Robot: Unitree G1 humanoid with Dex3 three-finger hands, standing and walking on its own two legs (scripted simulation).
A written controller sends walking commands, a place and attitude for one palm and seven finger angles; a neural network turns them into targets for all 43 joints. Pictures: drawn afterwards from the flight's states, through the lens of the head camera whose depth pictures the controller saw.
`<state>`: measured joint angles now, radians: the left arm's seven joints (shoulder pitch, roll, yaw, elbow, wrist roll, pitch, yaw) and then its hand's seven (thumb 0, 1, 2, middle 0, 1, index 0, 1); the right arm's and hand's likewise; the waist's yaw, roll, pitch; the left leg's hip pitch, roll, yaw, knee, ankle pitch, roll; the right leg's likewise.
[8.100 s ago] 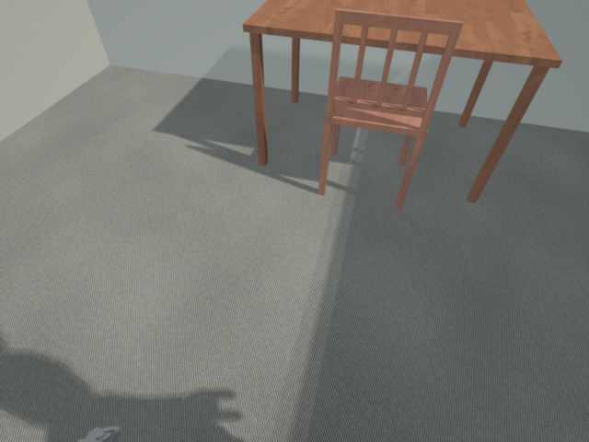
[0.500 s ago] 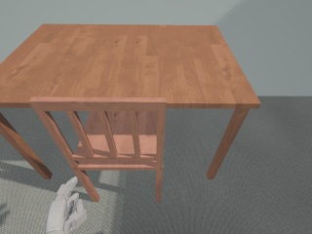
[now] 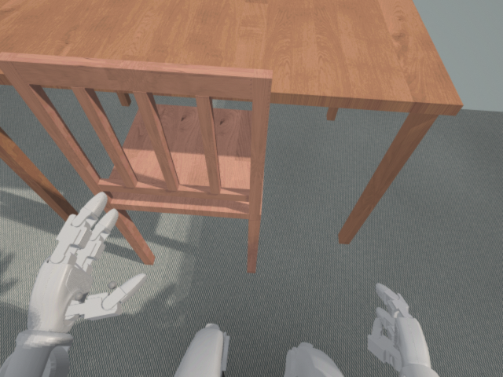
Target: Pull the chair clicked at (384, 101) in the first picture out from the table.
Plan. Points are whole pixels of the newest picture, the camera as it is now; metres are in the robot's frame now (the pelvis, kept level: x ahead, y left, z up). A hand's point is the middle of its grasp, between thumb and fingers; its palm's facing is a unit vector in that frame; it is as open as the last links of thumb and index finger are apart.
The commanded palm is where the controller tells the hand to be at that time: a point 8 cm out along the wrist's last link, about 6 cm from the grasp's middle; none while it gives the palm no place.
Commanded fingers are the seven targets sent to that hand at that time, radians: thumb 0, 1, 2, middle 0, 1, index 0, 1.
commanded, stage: raise the hand toward the chair's back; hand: left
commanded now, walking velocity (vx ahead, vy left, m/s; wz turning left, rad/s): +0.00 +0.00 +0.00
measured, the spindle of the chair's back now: (160, 146) +0.51 +0.23 +0.01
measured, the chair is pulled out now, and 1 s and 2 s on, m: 0.00 0.00 0.00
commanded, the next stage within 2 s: aim the fingers beside a spindle in 1.42 s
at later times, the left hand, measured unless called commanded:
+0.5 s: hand (104, 264) +0.25 +0.23 +0.06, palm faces +0.01 -1.00 -0.03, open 15.6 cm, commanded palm +0.23 +0.29 +0.07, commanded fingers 0.00 -0.50 0.30 -0.06 -0.08 -0.06 -0.08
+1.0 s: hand (88, 245) +0.27 +0.26 +0.07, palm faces +0.03 -1.00 -0.06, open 16.9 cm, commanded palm +0.24 +0.31 +0.08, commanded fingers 0.00 -0.50 0.30 -0.06 -0.08 -0.06 -0.08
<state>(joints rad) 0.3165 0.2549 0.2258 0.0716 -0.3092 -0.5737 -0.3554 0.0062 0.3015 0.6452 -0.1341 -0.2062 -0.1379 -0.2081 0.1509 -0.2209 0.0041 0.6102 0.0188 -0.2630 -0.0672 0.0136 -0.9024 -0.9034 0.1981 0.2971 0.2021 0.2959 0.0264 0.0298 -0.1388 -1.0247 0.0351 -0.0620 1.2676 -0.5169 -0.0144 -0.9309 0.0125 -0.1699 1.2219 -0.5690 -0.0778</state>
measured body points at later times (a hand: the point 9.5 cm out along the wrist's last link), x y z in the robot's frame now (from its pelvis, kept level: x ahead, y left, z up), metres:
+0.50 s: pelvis +0.02 +0.04 +0.02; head +0.10 +0.06 +0.46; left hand +0.25 +0.29 +0.06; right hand +0.20 -0.21 -0.05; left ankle +0.05 +0.13 -0.63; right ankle +0.02 -0.08 -0.63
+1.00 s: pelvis +0.02 +0.05 +0.03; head +0.09 +0.07 +0.47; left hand +0.27 +0.31 +0.08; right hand +0.18 -0.19 -0.05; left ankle +0.05 +0.13 -0.63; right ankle +0.02 -0.08 -0.63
